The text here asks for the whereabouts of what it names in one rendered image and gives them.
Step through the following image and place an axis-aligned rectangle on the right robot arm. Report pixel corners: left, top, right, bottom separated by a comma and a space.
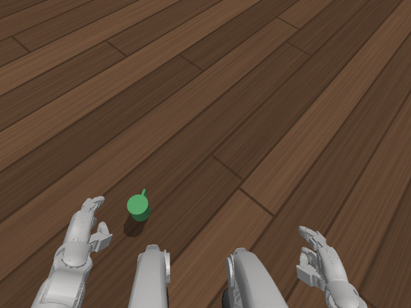
324, 280, 367, 308

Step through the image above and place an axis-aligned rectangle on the mug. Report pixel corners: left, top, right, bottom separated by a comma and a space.
127, 189, 151, 221

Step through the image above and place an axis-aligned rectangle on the right robot hand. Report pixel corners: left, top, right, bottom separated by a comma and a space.
296, 226, 348, 291

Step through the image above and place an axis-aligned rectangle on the left robot arm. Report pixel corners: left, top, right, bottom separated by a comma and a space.
31, 241, 92, 308

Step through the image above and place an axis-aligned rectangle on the left robot hand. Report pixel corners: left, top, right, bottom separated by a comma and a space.
63, 196, 112, 253

